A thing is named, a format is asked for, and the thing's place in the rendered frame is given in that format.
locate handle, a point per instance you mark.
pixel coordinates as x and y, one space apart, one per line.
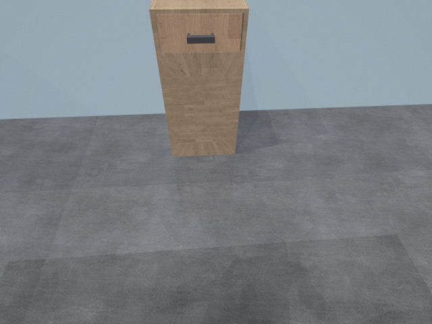
199 39

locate cabinet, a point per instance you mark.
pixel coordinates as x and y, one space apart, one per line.
201 90

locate drawer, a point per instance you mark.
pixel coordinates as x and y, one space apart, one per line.
174 27

